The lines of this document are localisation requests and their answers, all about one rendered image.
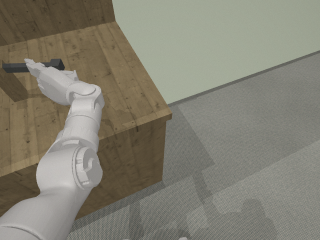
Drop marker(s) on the tap lever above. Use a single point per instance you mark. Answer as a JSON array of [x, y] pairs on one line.
[[22, 68]]

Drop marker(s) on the left robot hand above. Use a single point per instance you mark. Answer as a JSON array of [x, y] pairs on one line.
[[52, 82]]

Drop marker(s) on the counter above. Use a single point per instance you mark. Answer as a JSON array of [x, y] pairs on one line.
[[84, 34]]

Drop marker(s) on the left robot upper arm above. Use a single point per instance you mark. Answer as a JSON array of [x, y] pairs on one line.
[[65, 179]]

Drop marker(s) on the left robot forearm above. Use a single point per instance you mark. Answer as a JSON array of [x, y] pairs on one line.
[[83, 120]]

